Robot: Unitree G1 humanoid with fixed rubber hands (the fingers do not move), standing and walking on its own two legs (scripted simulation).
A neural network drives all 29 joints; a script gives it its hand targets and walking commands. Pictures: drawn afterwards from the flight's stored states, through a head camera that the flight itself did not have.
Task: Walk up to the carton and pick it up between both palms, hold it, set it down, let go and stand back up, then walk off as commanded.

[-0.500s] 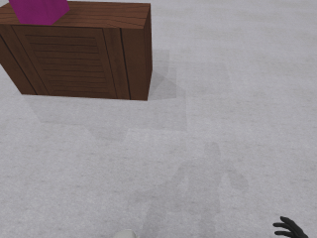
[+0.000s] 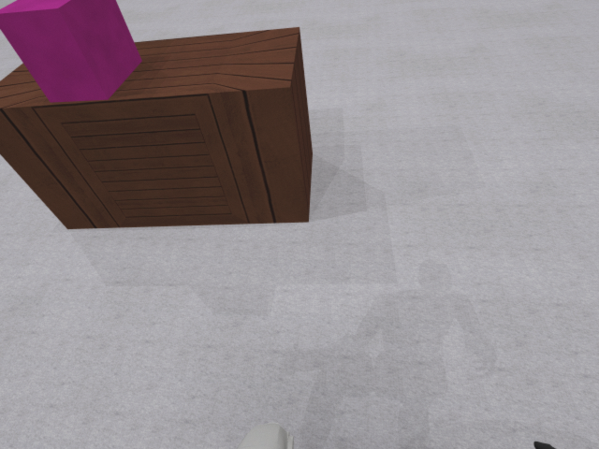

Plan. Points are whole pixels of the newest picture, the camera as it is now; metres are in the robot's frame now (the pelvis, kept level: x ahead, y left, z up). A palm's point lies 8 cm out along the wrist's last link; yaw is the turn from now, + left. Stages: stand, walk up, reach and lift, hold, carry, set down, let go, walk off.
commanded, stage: walk up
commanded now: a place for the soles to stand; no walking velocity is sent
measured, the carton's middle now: (77, 41) +1.38 +0.80 +0.05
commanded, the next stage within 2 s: none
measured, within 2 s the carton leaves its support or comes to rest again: neither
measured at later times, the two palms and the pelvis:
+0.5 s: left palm (59, 338) +0.32 +0.46 -0.09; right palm (439, 344) +0.28 -0.19 -0.11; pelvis +0.24 +0.13 +0.00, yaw -2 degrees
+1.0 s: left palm (18, 275) +0.48 +0.64 -0.10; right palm (339, 227) +0.54 -0.05 -0.11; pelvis +0.44 +0.28 -0.02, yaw +0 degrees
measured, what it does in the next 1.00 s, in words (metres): walks ahead: left foot, then right foot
